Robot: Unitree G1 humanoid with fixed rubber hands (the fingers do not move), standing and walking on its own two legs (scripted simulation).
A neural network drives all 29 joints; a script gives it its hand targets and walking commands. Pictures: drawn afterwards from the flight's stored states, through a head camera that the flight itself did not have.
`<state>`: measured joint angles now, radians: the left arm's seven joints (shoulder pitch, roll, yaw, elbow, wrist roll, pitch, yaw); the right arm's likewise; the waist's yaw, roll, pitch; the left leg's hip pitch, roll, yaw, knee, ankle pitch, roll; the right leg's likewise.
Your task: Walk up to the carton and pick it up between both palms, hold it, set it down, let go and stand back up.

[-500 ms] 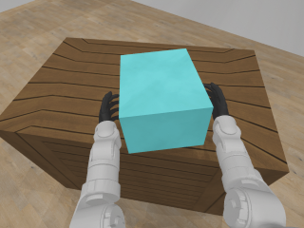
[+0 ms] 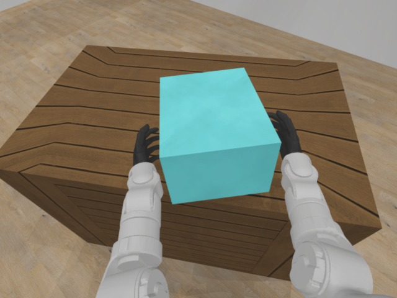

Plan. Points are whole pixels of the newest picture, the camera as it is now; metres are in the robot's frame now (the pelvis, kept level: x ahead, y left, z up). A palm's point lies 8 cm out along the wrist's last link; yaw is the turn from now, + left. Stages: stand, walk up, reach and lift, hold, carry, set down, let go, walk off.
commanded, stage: set down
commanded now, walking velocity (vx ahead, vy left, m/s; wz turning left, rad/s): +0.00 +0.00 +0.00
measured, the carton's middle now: (210, 130) +0.48 +0.00 +0.04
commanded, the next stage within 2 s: none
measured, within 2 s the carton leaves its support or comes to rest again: rests again in 1.88 s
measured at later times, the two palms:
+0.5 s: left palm (147, 161) +0.40 +0.14 +0.03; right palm (282, 147) +0.43 -0.16 +0.04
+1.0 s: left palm (148, 163) +0.39 +0.14 +0.03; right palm (282, 149) +0.43 -0.16 +0.03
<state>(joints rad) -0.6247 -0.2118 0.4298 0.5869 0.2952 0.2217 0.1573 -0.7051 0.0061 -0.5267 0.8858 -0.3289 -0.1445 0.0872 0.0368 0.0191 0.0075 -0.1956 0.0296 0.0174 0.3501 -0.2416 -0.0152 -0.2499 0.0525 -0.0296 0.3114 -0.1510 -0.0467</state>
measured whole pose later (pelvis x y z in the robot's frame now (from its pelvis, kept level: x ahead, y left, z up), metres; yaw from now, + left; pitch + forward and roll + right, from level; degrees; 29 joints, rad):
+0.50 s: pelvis +0.01 +0.00 +0.00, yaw +0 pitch +10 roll -1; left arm -0.62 -0.22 0.45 0.59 0.30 0.09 0.16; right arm -0.73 0.01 -0.56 0.90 -0.36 -0.23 0.09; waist 0.04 0.02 0.01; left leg -0.28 0.03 0.02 0.35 -0.24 -0.02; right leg -0.33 0.05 -0.03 0.31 -0.16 -0.05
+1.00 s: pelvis +0.01 +0.00 +0.00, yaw +0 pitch +12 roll +0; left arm -0.62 -0.23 0.45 0.60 0.31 0.04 0.16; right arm -0.74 0.01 -0.56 0.91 -0.36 -0.27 0.09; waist 0.04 0.02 0.01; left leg -0.32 0.03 0.02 0.35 -0.24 -0.02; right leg -0.37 0.05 -0.03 0.31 -0.15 -0.05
